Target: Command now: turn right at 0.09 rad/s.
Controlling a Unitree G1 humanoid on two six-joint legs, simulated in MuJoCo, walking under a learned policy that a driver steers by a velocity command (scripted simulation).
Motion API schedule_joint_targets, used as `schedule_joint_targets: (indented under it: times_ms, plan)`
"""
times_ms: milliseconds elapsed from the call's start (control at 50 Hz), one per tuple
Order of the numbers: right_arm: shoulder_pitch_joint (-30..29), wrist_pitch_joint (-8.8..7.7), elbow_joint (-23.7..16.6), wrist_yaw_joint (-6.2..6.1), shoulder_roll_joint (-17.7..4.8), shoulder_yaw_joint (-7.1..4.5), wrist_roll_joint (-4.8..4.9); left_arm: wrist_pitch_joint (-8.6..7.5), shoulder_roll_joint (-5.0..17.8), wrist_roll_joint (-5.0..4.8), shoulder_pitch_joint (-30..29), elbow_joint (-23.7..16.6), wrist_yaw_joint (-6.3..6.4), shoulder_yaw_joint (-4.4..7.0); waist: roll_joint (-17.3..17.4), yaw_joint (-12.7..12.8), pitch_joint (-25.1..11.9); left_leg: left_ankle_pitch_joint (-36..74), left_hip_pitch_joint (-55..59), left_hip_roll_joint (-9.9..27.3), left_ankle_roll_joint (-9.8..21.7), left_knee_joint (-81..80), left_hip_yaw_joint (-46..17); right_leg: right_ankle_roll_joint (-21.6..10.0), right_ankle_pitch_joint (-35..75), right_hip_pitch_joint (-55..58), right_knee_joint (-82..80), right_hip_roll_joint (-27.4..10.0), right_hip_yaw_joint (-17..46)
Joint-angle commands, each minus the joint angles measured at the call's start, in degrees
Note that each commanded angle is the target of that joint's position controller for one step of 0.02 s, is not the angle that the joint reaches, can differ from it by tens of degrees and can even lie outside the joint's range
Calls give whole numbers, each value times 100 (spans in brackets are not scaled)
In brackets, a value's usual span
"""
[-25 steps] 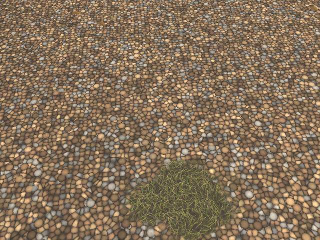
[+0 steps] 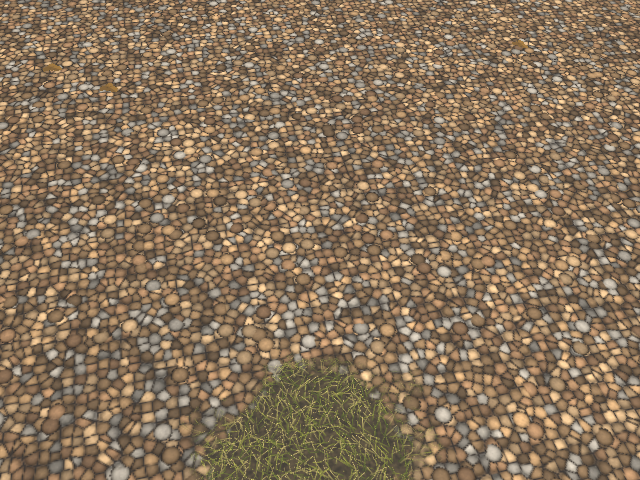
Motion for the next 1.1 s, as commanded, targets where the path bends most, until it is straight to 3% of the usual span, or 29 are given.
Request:
schedule_joint_targets:
  times_ms: [20,60,100,180,260,660,680,700,740,780,800,820,860,900,920,940,960,980,1000,1020,1060,1100]
  plan:
    - [-557,-204,-378,7,-786,-106,41,-26,564,38,-203,-301,17,183,1158,182,-198,317,-282,893,571,-1261,-1016,46,396,744,-206,-251,57]
    - [-353,-242,-240,0,-732,-66,59,42,491,47,-100,-242,-4,168,1008,188,-152,-133,-463,684,347,-1254,-789,-12,783,1154,-421,-393,205]
    - [-153,-217,-173,-20,-657,-34,63,44,638,-27,3,-116,-18,205,577,73,7,-528,-453,414,214,-1171,-482,-141,681,1055,-465,-440,263]
    - [-13,-200,-97,-70,-666,-25,108,-61,527,-10,-38,55,-26,186,146,-25,-59,152,-86,278,226,-782,-284,-132,1122,917,-522,-484,325]
    - [31,-157,-18,-54,-600,-3,109,-99,533,-48,22,256,-12,182,10,-57,-210,517,106,205,225,-638,-186,-146,1447,1014,-460,-505,332]
    - [210,-101,430,-70,-515,76,111,-43,518,-89,-44,1136,67,110,174,-3,-18,566,155,72,170,-788,-74,-129,1397,1155,-503,-464,240]
    - [351,-93,505,-74,-488,79,118,-34,468,-92,39,1224,67,96,196,-12,-121,-45,194,35,201,-860,-46,-134,755,1178,-496,-376,149]
    - [405,-78,531,-84,-565,52,156,-23,497,-122,59,1267,71,110,285,-11,3,-912,94,25,305,-918,-99,-156,-311,1011,-393,-230,20]
    - [453,-91,461,-114,-748,-5,217,-86,547,-162,-24,1246,62,128,532,-68,457,-2497,-57,336,661,-1229,-649,-216,-1800,247,-97,-93,-140]
    - [826,-209,524,-119,-1034,-100,286,-285,352,-212,-336,1107,-2,88,1020,-199,795,-3196,279,1242,1170,-1941,-1929,-168,-1174,-514,737,-62,-488]
    - [806,-268,530,-119,-1154,-153,295,-376,300,-229,-460,1047,-43,74,1161,-195,989,-3081,244,1693,1408,-2166,-2474,-191,-777,-710,1108,-265,-445]
    - [739,-321,494,-108,-1100,-151,274,-449,320,-249,-456,1038,-86,81,1102,-140,1037,-2710,257,1822,1468,-2168,-2576,-253,-755,-798,1218,-414,-360]
    - [494,-365,381,-46,-967,-132,306,-545,307,-289,-175,1137,-151,93,1006,85,921,-1912,259,1562,1231,-1911,-1977,-373,-871,-305,521,-456,-483]
    - [210,-347,240,4,-923,-123,335,-553,432,-280,730,1563,-153,201,839,476,570,-959,-535,905,862,-1271,-1066,-326,-47,1572,-335,-165,-665]
    - [27,-380,129,14,-758,-68,309,-552,702,-248,1379,1725,-137,303,270,736,314,40,-1001,489,605,-82,-487,-489,-188,2327,-748,-621,181]
    - [27,-461,-97,8,-377,18,272,-558,1350,-256,2139,1870,-143,462,-1380,840,-72,-342,-2133,-271,177,1959,396,-1197,-829,3275,-1670,-1829,2452]
    - [-113,-541,-209,-9,-497,-16,353,-637,1130,-160,2248,1880,-211,339,-1340,827,-129,-1536,-2851,-369,187,3299,-179,-1697,-1067,3306,-2152,-2508,3886]
    - [-78,-597,-216,35,-612,-51,466,-710,776,-141,1749,1745,-220,207,-684,533,241,-1249,-3286,5,356,3932,-497,-1589,-1011,3118,-2031,-2489,3419]
    - [-23,-633,-161,83,-585,-46,477,-749,587,-136,1424,1604,-238,138,-412,391,307,-685,-3331,239,493,3981,-488,-1358,-817,2944,-2034,-2207,2715]
    - [-56,-655,-145,97,-598,-77,411,-750,577,-143,1220,1521,-258,102,-206,294,403,-193,-3324,417,536,3721,-401,-1178,-403,2759,-2110,-2022,2167]
    - [-133,-618,-165,147,-611,-137,310,-686,389,-111,1234,1505,-245,1,-260,214,381,352,-2909,596,457,3170,-242,-950,690,2438,-2239,-1698,1332]
    - [-295,-551,-239,189,-445,-113,265,-629,486,-100,1479,1556,-173,-7,-261,241,367,636,-2831,579,264,2728,-29,-989,1422,2331,-2335,-1576,889]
